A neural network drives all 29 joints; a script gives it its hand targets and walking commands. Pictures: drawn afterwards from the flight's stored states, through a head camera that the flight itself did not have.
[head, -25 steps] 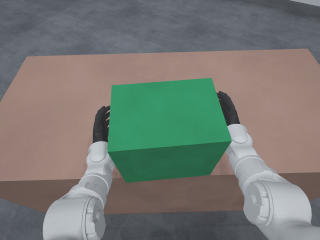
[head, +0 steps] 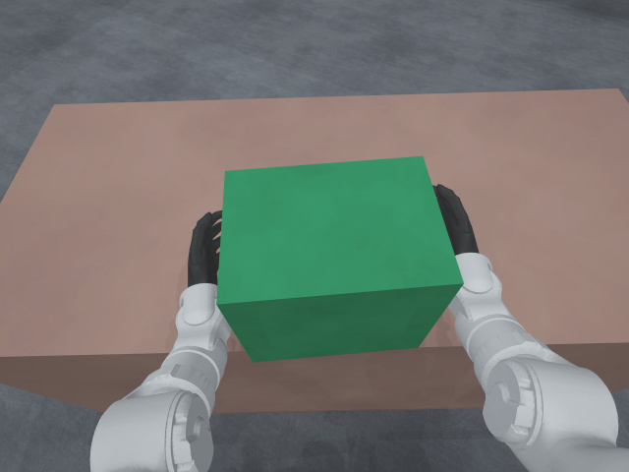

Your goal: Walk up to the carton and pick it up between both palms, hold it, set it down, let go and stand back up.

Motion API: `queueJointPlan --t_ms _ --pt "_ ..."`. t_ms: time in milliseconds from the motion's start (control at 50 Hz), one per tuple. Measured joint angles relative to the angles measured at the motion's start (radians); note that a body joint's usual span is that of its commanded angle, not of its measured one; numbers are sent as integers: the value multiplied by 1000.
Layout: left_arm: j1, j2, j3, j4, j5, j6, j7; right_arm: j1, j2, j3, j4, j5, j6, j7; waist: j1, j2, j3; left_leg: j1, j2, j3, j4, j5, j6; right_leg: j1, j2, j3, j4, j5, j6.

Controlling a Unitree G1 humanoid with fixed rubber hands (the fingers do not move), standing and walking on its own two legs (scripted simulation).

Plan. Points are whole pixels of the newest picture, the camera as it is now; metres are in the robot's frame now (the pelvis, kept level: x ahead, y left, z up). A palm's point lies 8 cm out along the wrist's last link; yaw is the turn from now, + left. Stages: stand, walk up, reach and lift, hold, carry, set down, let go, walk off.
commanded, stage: reach and lift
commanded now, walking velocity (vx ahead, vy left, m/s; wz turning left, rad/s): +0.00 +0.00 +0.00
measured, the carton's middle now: (330, 267) +0.40 +0.02 -0.01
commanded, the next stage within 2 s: none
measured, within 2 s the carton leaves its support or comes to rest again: leaves its support in 1.16 s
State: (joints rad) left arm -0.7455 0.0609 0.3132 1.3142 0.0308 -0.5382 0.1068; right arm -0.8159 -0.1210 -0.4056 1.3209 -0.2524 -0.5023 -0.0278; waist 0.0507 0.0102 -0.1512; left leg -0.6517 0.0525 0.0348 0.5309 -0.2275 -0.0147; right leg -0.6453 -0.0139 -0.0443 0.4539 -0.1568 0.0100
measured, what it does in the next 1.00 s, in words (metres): stands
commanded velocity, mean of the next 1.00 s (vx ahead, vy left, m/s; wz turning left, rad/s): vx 0.00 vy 0.00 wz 0.00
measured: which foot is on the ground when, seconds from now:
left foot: down 0.00-1.00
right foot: down 0.00-1.00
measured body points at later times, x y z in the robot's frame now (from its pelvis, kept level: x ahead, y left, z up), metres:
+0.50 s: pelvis +0.00 +0.00 +0.00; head +0.10 +0.01 +0.44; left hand +0.40 +0.19 -0.01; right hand +0.44 -0.15 +0.02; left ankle +0.00 +0.12 -0.73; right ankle +0.02 -0.13 -0.73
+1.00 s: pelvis +0.00 +0.00 -0.01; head +0.08 +0.01 +0.44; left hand +0.38 +0.19 -0.01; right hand +0.42 -0.15 +0.02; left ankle +0.00 +0.12 -0.73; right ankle +0.02 -0.13 -0.73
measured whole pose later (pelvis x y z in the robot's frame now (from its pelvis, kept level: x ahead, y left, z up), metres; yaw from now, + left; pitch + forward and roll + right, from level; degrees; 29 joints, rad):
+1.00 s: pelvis +0.00 +0.00 -0.01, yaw +0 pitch +22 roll -2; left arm -0.65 0.08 0.07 1.26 -0.19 -0.52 0.14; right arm -0.73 -0.15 -0.06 1.30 0.02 -0.50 -0.10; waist 0.04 0.02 -0.26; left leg -0.73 0.07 0.01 0.61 -0.27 -0.02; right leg -0.69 0.00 -0.07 0.49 -0.18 0.01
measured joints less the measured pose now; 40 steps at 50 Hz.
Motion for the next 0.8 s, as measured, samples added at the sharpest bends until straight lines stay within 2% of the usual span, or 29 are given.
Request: queueJointPlan --t_ms 240,440,620,800 --pt "-13 2 27 -12 30 -3 -6 -20 -1 -27 25 -19 -24 -6 7 -20 -1 -14 3 6 -26 22 -2 -18 5 5 -24 23 -4" --pt "2 4 -12 -11 -7 -11 -2 -13 -9 25 49 -2 -50 -31 3 -18 -23 -27 5 0 -23 20 -3 -25 6 -1 -28 22 -4" --pt "19 5 -73 -1 -67 -30 7 -2 -24 125 80 64 -79 -60 -3 -13 -64 -61 8 -11 4 6 -4 -48 8 -10 -16 15 -3" --pt "45 10 -154 -7 -146 -34 15 25 -30 239 71 167 -79 -71 -7 -5 -90 -79 12 -19 47 -19 -4 -58 11 -17 14 -5 -2"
